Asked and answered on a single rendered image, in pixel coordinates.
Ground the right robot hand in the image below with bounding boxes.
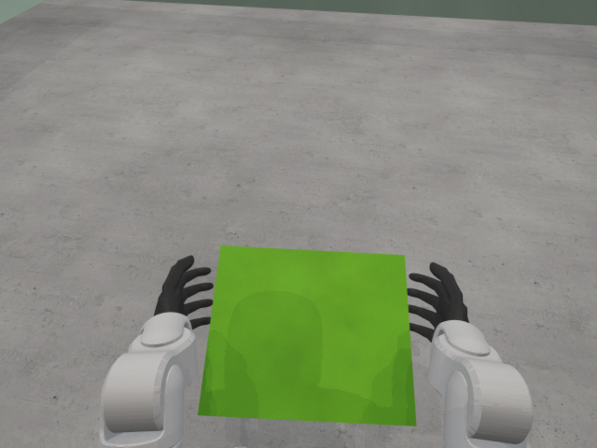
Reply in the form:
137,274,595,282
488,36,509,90
407,262,469,342

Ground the robot left forearm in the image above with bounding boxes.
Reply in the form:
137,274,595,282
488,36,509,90
98,312,199,448

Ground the carton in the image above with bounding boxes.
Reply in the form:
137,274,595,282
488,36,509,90
198,245,417,427

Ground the robot right forearm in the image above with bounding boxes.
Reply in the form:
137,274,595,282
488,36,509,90
427,320,534,448

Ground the left robot hand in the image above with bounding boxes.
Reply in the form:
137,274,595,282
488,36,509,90
154,256,214,329

